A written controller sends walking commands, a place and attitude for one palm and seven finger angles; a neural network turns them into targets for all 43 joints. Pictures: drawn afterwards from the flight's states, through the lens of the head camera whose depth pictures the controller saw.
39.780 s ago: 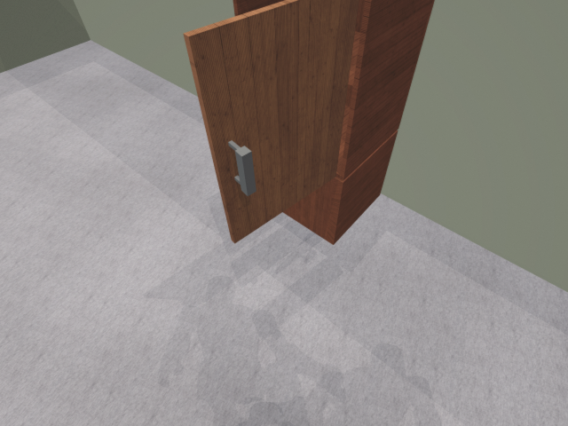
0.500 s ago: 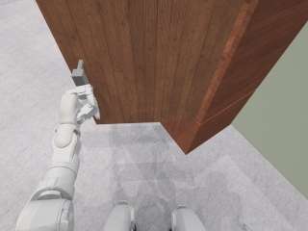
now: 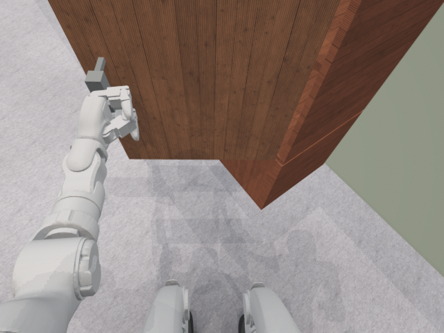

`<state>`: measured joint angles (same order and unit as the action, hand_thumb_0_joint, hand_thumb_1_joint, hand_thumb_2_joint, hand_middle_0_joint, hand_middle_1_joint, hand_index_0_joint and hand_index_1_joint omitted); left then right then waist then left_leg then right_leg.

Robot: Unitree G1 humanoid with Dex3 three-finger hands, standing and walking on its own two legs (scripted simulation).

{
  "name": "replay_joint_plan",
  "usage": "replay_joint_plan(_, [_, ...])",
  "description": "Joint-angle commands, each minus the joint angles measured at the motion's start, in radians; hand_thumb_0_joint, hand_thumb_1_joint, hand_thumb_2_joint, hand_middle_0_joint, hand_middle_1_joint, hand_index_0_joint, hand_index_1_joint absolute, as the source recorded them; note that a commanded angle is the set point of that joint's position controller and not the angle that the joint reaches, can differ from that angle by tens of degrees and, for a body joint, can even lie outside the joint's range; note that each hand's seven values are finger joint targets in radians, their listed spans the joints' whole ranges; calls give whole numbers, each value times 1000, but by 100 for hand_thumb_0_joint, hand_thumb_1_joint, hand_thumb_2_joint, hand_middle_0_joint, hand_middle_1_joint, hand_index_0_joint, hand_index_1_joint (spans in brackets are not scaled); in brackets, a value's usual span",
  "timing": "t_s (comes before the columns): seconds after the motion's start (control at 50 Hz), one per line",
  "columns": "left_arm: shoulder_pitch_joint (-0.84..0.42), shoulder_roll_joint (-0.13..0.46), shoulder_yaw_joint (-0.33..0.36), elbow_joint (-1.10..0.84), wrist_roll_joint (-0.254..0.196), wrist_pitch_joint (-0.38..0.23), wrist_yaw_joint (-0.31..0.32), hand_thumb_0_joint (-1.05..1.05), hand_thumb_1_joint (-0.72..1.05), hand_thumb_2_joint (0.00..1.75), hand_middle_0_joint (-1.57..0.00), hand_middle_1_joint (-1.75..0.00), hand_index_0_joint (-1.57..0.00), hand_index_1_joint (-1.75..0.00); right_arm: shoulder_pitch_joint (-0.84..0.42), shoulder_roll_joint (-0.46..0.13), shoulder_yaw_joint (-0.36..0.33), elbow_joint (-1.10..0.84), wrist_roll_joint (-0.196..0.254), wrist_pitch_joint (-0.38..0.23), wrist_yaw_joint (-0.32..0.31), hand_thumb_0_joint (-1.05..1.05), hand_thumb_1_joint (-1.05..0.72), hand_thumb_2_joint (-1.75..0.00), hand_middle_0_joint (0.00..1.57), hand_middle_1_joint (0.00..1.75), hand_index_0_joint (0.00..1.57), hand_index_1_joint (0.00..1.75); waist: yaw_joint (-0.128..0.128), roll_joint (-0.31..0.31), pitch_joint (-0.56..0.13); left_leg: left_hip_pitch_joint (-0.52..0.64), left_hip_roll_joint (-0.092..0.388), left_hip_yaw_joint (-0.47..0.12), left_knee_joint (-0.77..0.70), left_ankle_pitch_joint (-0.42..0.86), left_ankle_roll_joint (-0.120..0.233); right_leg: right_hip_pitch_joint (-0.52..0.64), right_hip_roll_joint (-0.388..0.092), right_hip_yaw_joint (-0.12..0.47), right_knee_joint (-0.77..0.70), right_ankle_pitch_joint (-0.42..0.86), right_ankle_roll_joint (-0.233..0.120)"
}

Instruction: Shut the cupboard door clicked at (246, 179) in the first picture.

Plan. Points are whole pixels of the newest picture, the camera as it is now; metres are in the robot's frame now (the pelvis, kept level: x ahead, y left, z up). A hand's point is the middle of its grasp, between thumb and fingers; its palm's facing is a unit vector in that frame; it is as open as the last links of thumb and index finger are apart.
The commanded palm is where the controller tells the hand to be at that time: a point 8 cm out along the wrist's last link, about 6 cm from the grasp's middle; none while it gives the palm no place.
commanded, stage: push the door shut along its arc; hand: left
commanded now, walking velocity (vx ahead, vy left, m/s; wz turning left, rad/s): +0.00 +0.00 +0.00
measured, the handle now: (108, 93) +0.55 +0.20 +0.06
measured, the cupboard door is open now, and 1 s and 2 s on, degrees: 54 42 37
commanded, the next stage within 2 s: pull the fist back off the door in 1.10 s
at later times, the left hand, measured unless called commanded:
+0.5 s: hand (147, 93) +0.54 +0.13 +0.07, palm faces -0.21 -0.98 -0.05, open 3.1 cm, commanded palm +0.54 +0.17 +0.06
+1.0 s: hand (159, 74) +0.59 +0.11 +0.07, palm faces -0.33 -0.94 -0.04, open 3.1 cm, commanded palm +0.61 +0.12 +0.06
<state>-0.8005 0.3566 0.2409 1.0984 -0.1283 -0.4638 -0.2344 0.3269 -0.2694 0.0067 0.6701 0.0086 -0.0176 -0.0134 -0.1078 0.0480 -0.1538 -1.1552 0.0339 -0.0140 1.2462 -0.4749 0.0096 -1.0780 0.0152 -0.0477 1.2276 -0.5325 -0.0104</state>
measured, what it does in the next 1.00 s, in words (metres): stands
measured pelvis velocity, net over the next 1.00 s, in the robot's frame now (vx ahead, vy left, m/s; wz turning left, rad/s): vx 0.00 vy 0.01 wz -0.07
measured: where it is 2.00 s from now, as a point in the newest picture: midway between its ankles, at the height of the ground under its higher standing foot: outside the picture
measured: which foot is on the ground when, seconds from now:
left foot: down 0.00-1.00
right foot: down 0.00-1.00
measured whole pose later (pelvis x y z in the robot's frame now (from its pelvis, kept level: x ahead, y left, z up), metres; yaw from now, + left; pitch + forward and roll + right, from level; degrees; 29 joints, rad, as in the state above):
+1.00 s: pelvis +0.00 +0.01 -0.04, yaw -4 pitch +32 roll -6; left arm -1.30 0.65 0.30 1.31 0.00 -0.24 -0.41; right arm 0.40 -0.26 0.06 0.67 -0.02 -0.05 0.00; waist -0.28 0.08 -0.13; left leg -1.43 0.07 -0.03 1.40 -0.52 0.03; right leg -1.34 0.05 -0.06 1.33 -0.54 0.00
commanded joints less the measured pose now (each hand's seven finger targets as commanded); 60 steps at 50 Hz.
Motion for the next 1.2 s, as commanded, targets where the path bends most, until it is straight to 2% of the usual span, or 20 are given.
replay_joint_plan(0.0, [-516,193,34,-203,-3,-68,-8,0,90,90,-130,-150,-130,-150,133,-168,-62,-71,-2,-24,-5,0,-90,-90,20,30,20,30,-59,51,-476,432,-7,-69,-139,213,22,71,20,27,-170,215,-21])
replay_joint_plan(0.02, [-536,183,20,-197,0,-67,-12,0,90,90,-130,-150,-130,-150,128,-167,-62,-68,0,-23,-4,0,-90,-90,20,30,20,30,-70,57,-474,426,-5,-66,-135,200,22,60,18,30,-173,207,-18])
replay_joint_plan(0.18, [-629,304,81,-87,25,-24,-32,0,90,90,-130,-150,-130,-150,159,-177,-46,-70,1,-17,-2,0,-90,-90,20,30,20,30,-99,31,-423,289,-2,-55,-104,132,35,57,27,46,-171,152,-15])
replay_joint_plan(0.2, [-668,306,79,-112,23,-31,-38,0,90,90,-130,-150,-130,-150,168,-176,-45,-73,-2,-22,-1,0,-90,-90,20,30,20,30,-102,67,-454,304,-5,-55,-96,145,37,53,28,47,-162,160,-17])
replay_joint_plan(0.28, [-680,351,101,-99,29,-15,-70,0,90,90,-130,-150,-130,-150,183,-183,-47,-72,-1,-20,2,0,-90,-90,20,30,20,30,-105,75,-512,316,3,-57,-72,193,36,56,31,48,-149,197,-18])
replay_joint_plan(0.3, [-691,333,88,-100,22,-12,-81,0,90,90,-130,-150,-130,-150,191,-180,-45,-76,0,-22,3,0,-90,-90,20,30,20,30,-110,88,-516,321,1,-56,-68,203,37,49,33,48,-145,204,-18])
replay_joint_plan(0.34, [-693,388,121,-51,28,13,-93,0,90,90,-130,-150,-130,-150,192,-188,-40,-72,5,-18,0,0,-90,-90,20,30,20,30,-119,53,-480,272,7,-56,-61,178,39,49,35,48,-149,187,-16])
replay_joint_plan(0.38, [-755,389,100,-48,36,31,-101,0,90,90,-130,-150,-130,-150,194,-184,-33,-71,6,-19,-1,0,-90,-90,20,30,20,30,-135,68,-460,236,6,-54,-52,148,43,37,36,54,-150,163,-14])
replay_joint_plan(0.5, [-826,381,78,-48,45,58,-123,0,90,90,-130,-150,-130,-150,224,-190,-33,-63,-1,-31,1,0,-90,-90,20,30,20,30,-157,147,-529,318,12,-73,-27,220,41,-43,42,35,-122,193,-22])
replay_joint_plan(0.58, [-879,434,98,-12,63,88,-128,0,90,90,-130,-150,-130,-150,233,-195,-24,-56,-2,-30,-2,0,-90,-90,20,30,20,30,-171,149,-510,289,17,-76,-13,213,41,-66,44,31,-116,184,-20])
replay_joint_plan(0.66, [-895,482,129,-38,75,94,-140,0,90,90,-130,-150,-130,-150,249,-199,-26,-57,-9,-32,0,0,-90,-90,20,30,20,30,-166,174,-587,325,19,-83,4,284,38,-59,47,23,-94,232,-22])
replay_joint_plan(0.7, [-902,451,104,-8,80,108,-145,0,90,90,-130,-150,-130,-150,255,-193,-22,-55,-10,-33,2,0,-90,-90,20,30,20,30,-179,176,-555,320,19,-84,8,287,39,-84,49,19,-93,232,-22])
replay_joint_plan(0.78, [-964,498,113,24,101,140,-144,0,90,90,-130,-150,-130,-150,262,-202,-17,-50,-11,-30,-4,0,-90,-90,20,30,20,30,-203,160,-523,268,22,-84,20,239,43,-104,51,16,-94,200,-19])
replay_joint_plan(0.82, [-998,514,123,-17,101,135,-152,0,90,90,-130,-150,-130,-150,275,-204,-21,-45,-16,-36,-5,0,-90,-90,20,30,20,30,-203,195,-594,314,24,-91,31,295,42,-107,52,14,-79,236,-21])
replay_joint_plan(0.84, [-995,508,114,-21,103,136,-160,0,90,90,-130,-150,-130,-150,276,-202,-21,-43,-18,-36,-3,0,-90,-90,20,30,20,30,-195,226,-602,340,23,-95,29,313,36,-117,52,9,-75,240,-25])
replay_joint_plan(0.9, [-1021,448,73,-31,98,146,-177,0,90,90,-130,-150,-130,-150,290,-201,-26,-34,-21,-40,-2,0,-90,-90,20,30,20,30,-214,228,-606,395,27,-111,32,359,35,-161,56,-2,-69,259,-26])
replay_joint_plan(1.0, [-1107,419,40,-13,108,179,-179,0,90,90,-130,-150,-130,-150,303,-205,-26,-9,-26,-47,-7,0,-90,-90,20,30,20,30,-247,243,-577,409,30,-126,40,341,36,-227,57,-13,-69,237,-27])
replay_joint_plan(1.04, [-1127,435,43,-6,111,188,-180,0,90,90,-130,-150,-130,-150,307,-208,-24,0,-28,-50,-10,0,-90,-90,20,30,20,30,-253,251,-583,405,31,-123,48,340,35,-229,57,-16,-68,239,-27])
replay_joint_plan(1.12, [-1165,388,9,-31,113,193,-188,0,90,90,-130,-150,-130,-150,311,-207,-29,9,-36,-59,-8,0,-90,-90,20,30,20,30,-254,313,-610,478,33,-141,50,392,26,-279,58,-27,-55,249,-33])
replay_joint_plan(1.18, [-1167,378,5,22,115,217,-191,0,90,90,-130,-150,-130,-150,309,-206,-25,11,-35,-60,-9,0,-90,-90,20,30,20,30,-269,280,-573,426,29,-130,57,354,32,-277,61,-29,-61,237,-32])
